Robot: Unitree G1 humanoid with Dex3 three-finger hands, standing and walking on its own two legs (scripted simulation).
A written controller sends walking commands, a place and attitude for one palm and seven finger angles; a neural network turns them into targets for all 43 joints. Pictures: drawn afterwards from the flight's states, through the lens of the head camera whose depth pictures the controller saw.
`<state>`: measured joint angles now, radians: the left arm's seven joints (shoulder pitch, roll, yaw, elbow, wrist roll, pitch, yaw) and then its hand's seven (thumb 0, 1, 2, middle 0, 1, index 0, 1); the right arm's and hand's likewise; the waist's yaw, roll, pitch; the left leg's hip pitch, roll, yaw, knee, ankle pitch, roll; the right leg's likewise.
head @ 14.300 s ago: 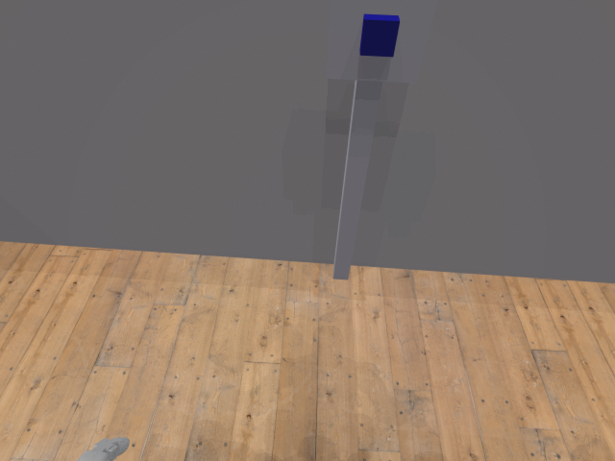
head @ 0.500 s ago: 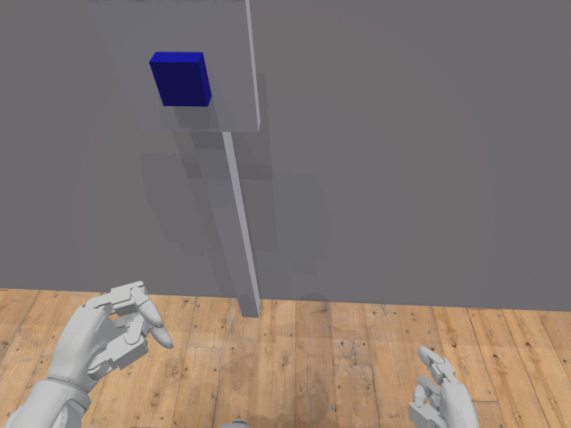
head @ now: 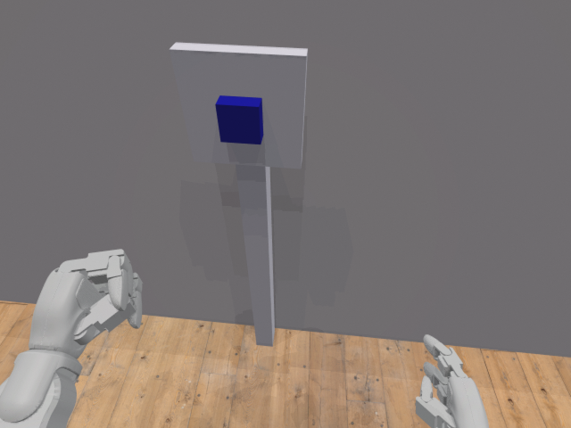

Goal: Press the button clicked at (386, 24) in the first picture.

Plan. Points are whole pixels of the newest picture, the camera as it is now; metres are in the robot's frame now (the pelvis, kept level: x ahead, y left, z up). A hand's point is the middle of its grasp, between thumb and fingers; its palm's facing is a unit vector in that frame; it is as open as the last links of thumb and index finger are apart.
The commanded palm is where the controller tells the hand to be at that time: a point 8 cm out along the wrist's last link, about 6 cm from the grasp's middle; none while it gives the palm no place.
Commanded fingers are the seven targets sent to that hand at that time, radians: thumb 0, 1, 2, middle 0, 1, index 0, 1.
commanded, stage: raise the hand and make a fist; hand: left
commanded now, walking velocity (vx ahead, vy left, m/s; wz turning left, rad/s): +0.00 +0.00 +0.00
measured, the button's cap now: (241, 119) +0.53 +0.13 +0.19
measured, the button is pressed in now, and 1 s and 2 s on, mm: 0 0 0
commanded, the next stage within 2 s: aim a knuckle at the button in 0.74 s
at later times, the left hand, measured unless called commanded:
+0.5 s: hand (120, 269) +0.23 +0.21 +0.17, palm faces +0.00 -1.00 -0.07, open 3.1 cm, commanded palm +0.19 +0.25 +0.19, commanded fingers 0.00 0.90 0.90 -1.30 -1.50 -1.30 -1.50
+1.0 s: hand (148, 263) +0.24 +0.18 +0.18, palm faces +0.05 -1.00 -0.06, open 3.1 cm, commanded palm +0.22 +0.22 +0.18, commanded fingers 0.00 0.90 0.90 -1.30 -1.50 -1.30 -1.50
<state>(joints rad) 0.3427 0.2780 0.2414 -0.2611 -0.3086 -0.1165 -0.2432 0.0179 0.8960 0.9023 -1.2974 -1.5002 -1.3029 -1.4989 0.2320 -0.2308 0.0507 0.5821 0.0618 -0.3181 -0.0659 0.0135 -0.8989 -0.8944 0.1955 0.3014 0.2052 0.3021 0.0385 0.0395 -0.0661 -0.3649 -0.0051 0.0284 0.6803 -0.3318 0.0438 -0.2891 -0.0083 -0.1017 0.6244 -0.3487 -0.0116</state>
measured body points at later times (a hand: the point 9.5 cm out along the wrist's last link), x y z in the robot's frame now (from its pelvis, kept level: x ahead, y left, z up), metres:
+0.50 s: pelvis -0.01 -0.01 +0.01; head -0.04 -0.02 +0.46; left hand +0.23 +0.26 +0.18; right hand +0.19 -0.22 -0.05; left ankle +0.02 +0.09 -0.72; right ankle -0.01 -0.11 -0.72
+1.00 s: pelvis -0.01 -0.04 +0.01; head -0.04 -0.06 +0.46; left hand +0.23 +0.23 +0.18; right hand +0.19 -0.26 -0.05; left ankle +0.02 +0.09 -0.72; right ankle -0.01 -0.11 -0.72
